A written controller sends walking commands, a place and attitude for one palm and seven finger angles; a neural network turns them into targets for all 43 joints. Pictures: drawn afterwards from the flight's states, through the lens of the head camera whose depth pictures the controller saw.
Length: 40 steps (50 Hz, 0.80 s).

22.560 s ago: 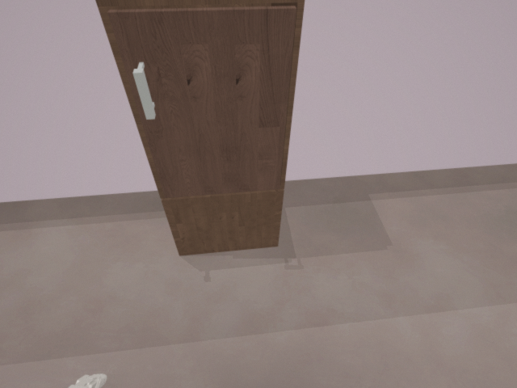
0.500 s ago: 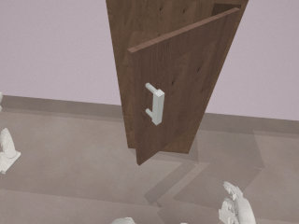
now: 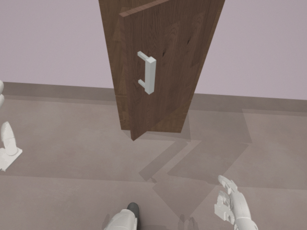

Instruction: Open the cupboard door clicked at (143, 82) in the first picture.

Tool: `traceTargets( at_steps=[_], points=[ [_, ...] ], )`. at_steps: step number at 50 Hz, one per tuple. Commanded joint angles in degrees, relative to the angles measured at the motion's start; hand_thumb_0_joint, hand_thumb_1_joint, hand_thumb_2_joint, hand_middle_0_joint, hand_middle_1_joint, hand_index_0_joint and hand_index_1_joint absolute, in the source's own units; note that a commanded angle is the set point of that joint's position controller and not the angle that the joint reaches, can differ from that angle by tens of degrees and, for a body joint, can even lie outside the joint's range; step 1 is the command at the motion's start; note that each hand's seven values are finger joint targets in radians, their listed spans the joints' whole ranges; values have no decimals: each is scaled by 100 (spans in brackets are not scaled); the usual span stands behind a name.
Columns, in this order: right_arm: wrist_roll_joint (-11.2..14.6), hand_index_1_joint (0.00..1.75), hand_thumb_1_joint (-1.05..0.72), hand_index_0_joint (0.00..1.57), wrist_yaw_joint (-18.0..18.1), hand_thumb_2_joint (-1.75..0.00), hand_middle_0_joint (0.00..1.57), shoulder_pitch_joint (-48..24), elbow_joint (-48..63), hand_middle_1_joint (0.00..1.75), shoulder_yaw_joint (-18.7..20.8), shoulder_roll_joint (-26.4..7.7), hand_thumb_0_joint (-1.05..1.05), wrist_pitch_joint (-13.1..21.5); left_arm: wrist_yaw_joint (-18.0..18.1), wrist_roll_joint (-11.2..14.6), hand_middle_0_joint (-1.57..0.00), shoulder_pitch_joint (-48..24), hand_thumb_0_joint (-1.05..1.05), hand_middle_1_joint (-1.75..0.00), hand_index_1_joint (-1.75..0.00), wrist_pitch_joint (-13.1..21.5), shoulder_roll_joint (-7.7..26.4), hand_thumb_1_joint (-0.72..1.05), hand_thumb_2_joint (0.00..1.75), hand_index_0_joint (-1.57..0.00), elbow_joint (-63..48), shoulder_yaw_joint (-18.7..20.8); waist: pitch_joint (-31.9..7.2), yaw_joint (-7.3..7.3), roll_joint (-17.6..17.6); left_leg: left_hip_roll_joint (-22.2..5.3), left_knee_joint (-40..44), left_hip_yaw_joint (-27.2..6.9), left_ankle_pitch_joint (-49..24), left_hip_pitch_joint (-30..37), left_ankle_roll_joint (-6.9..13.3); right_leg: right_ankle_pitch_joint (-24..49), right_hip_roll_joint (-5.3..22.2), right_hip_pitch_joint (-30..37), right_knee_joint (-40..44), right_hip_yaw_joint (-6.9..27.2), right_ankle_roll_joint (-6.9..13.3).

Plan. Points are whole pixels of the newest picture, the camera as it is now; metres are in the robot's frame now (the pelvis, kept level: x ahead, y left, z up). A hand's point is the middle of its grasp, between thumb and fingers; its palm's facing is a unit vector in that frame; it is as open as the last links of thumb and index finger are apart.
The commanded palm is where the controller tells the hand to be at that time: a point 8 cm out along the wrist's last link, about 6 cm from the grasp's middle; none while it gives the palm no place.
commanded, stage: stop stepping back and stand still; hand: left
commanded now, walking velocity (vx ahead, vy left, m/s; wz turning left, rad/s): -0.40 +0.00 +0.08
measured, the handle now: (145, 73) +0.52 +0.09 +0.09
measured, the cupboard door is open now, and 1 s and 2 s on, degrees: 44 44 44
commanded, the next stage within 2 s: let the arm hang, fingers relaxed in 1.30 s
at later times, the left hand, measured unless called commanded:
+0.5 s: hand out of the picture +0.13 +0.25 +0.18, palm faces +0.40 -0.77 -0.50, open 7.4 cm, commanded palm +0.09 +0.29 +0.19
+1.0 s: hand out of the picture +0.11 +0.30 +0.17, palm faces +0.44 -0.77 -0.47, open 7.4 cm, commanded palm +0.05 +0.34 +0.19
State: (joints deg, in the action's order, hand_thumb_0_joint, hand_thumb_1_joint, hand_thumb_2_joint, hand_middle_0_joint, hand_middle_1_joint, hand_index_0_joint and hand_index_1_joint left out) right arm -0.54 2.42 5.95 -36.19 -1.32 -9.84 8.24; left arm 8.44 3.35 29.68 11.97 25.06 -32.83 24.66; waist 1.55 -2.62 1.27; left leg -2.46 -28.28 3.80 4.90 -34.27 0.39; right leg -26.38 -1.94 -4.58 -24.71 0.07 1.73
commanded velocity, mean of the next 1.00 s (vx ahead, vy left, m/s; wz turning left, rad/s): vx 0.10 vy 0.03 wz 0.00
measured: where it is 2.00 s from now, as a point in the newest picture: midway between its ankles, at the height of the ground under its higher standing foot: outside the picture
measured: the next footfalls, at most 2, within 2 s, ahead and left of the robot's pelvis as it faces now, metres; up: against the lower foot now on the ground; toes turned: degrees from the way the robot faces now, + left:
left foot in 0.14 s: +0.10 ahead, +0.07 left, +0.00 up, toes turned +1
right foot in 0.40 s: -0.01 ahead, -0.09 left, +0.00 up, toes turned -2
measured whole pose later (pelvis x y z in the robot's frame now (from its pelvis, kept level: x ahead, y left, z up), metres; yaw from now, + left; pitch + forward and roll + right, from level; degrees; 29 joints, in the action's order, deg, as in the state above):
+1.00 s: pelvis -0.08 +0.03 +0.02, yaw +1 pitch -1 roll +0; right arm -0.1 3.6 11.8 -35.0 -1.3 -10.5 8.4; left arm 7.6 1.7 31.2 12.7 22.6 -25.0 23.6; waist 1.3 -0.6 0.3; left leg -1.6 -28.0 3.8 14.2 -12.6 0.5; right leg -11.5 1.8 -13.7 -26.5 -3.7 -0.4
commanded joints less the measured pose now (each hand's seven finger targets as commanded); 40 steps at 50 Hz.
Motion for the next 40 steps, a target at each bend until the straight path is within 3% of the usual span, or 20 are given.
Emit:
traceTargets(
  at_steps=[1, 2, 4, 5, 6, 7, 8, 9, 10, 14, 16, 18, 19, 20, 21, 26, 31, 35, 37, 40],
  points=[
    [64, 30, -90, 20, 160, -90, 20, -336, 825, 30, 191, -672, 0, 238, 67, -99, -20, -372, 0, -30, -30, 461, 1430, 90, 90, -20, -1030, 955, -1133, 34, 1222, 461, -2132, -104, 2041, 365, -214, 7222, 1746, 311, 89, 577, 326],
    [149, 30, -90, 20, 216, -90, 20, -473, 1003, 30, 249, -771, 0, 213, 57, -116, -20, -281, 0, -30, -30, 340, 1603, 90, 90, -20, -1119, 1159, -1394, 48, 1483, 442, -1757, 10, 1597, 572, -114, 7922, 1583, 598, -403, 405, 100],
    [142, 30, -90, 20, 301, -90, 20, -312, 961, 30, 138, -716, 0, 100, 18, -15, -20, 269, 0, -30, -30, 113, 1099, 90, 90, -20, -1068, 869, -1402, 344, 205, 655, -697, 246, 7, 1927, -16, 6806, 1050, -31, -914, -179, 23],
    [130, 30, -90, 20, 307, -90, 20, -206, 870, 30, 152, -819, 0, 111, 24, 36, -20, 346, 0, -30, -30, 96, 1136, 90, 90, -20, -1151, 894, -1543, 418, -611, 403, -192, -7, -1723, 2960, 125, 5398, 740, -705, -1284, -377, -212],
    [83, 30, -90, 20, 272, -90, 20, -75, 845, 30, 240, -979, 0, 178, 21, 77, -20, 405, 0, -30, -30, 92, 1101, 90, 90, -20, -1235, 863, -1623, 322, -1432, -455, 206, -1073, -3212, 3557, 494, 2348, 233, -1330, -1895, -393, -367],
    [84, 30, -90, 20, 205, -90, 20, 98, 831, 30, 338, -1050, 0, 271, -15, 56, -20, 373, 0, -30, -30, 107, 1155, 90, 90, -20, -1262, 804, -1489, 277, -1672, -1089, 785, -1968, -2678, 3372, 753, -611, 3, -1561, -2640, -93, -298],
    [93, 30, -90, 20, 174, -90, 20, 301, 761, 30, 321, -1003, 0, 369, -25, 98, -20, 3, 0, -30, -30, 211, 897, 90, 90, -20, -1184, 604, -798, 327, -1124, -1212, 1291, -2273, -1420, 2528, 821, -1189, -53, -1419, -2875, 198, -206],
    [59, 30, -90, 20, 177, -90, 20, 187, 729, 30, 355, -1095, 0, 445, 24, 42, -20, 45, 0, -30, -30, 172, 882, 90, 90, -20, -536, 671, -322, 283, -792, -1377, 1730, -2579, 183, 1877, 902, -913, -97, -1550, -2892, 196, -262],
    [23, 30, -90, 20, 215, -90, 20, 221, 727, 30, 322, -948, 0, 461, 84, 0, -20, 124, 0, -30, -30, 101, 981, 90, 90, -20, -344, 853, -306, 271, -705, -1240, 1780, -2378, 180, 2050, 826, -542, 87, -1658, -2504, 64, -257],
    [-17, 30, -90, 20, 211, -90, 20, 158, 940, 30, 304, -886, 0, 345, 99, -57, -20, 615, 0, -30, -30, 83, 981, 90, 90, -20, -802, 789, -579, 227, -1523, -662, 2488, -1404, 2775, 938, 153, -86, -99, -116, -1547, -468, -173],
    [-24, 30, -90, 20, 202, -90, 20, 105, 1024, 30, 348, -925, 0, 282, 93, -109, -20, 651, 0, -30, -30, 103, 919, 90, 90, -20, -882, 701, -471, 225, -1628, -547, 2485, -1134, 3250, 241, 63, -110, -198, 603, -997, -695, -81],
    [-18, 30, -90, 20, 201, -90, 20, 101, 1053, 30, 373, -912, 0, 205, 60, -153, -20, 682, 0, -30, -30, 113, 874, 90, 90, -20, -815, 582, -407, 234, -919, -158, 1591, -726, 3043, 174, -7, 34, 39, 682, -48, -529, 18],
    [-7, 30, -90, 20, 191, -90, 20, 149, 1020, 30, 387, -862, 0, 150, 56, -166, -20, 657, 0, -30, -30, 119, 1016, 90, 90, -20, -801, 655, -471, 257, -35, 177, 221, -439, 2473, 756, -51, -237, 670, -157, 842, 185, 222],
    [-23, 30, -90, 20, 195, -90, 20, 122, 955, 30, 404, -874, 0, 85, 39, -143, -20, 478, 0, -30, -30, 127, 1124, 90, 90, -20, -853, 694, -440, 251, 962, 471, -1727, -457, 1825, 1211, -123, -1208, 1885, -1492, 1811, 2005, 685],
    [-84, 30, -90, 20, 217, -90, 20, 104, 813, 30, 424, -938, 0, 49, 51, -116, -20, -78, 0, -30, -30, 166, 1198, 90, 90, -20, -1006, 735, -119, 272, 1064, 357, -2843, -577, 1667, 874, -160, -1123, 2458, -2082, 2032, 2460, 944],
    [-21, 30, -90, 20, 338, -90, 20, 231, 592, 30, 326, -828, 0, 231, 117, -272, -20, -594, 0, -30, -30, 266, 890, 90, 90, -20, -56, 518, -239, 358, 305, 24, -1830, -208, 1236, 1186, -37, -264, 1620, -1581, 1292, 935, 525],
    [-37, 30, -90, 20, 390, -90, 20, 376, 556, 30, 292, -814, 0, 416, 188, -266, -20, -440, 0, -30, -30, 287, 744, 90, 90, -20, -43, 417, -394, 246, 177, 175, 482, 2, 1088, 2050, 167, 1266, 1228, -706, 554, 684, 237],
    [65, 30, -90, 20, 280, -90, 20, 307, 845, 30, 422, -1030, 0, 341, 121, -186, -20, -181, 0, -30, -30, 362, 932, 90, 90, -20, -635, 605, -1087, 226, -215, -516, 125, -541, -2295, 2689, 152, 3652, 570, -211, -594, 5, -149],
    [51, 30, -90, 20, 229, -90, 20, 320, 819, 30, 356, -887, 0, 303, 65, -210, -20, 54, 0, -30, -30, 361, 995, 90, 90, -20, -673, 711, -994, 270, -813, -327, 270, -341, -2181, 2438, 60, 3659, 532, -197, -734, -230, -180],
    [77, 30, -90, 20, 184, -90, 20, 229, 917, 30, 334, -888, 0, 269, 56, -156, -20, 93, 0, -30, -30, 364, 819, 90, 90, -20, -535, 627, -631, 255, -529, -371, 488, -404, -1024, 1896, 86, 2902, 438, -149, -446, -169, -208]
  ],
)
